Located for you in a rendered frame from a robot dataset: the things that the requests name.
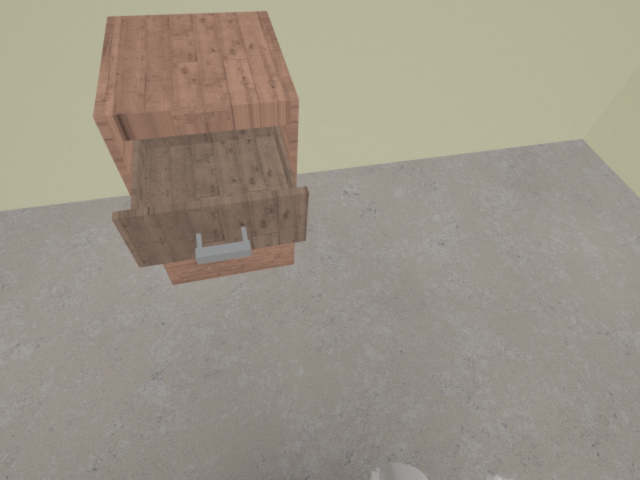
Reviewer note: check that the drawer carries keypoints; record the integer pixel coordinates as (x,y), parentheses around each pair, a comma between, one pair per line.
(213,184)

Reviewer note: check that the handle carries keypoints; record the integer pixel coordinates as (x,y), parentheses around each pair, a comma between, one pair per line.
(200,114)
(224,251)

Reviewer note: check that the cabinet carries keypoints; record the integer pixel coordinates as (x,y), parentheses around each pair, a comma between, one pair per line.
(152,63)

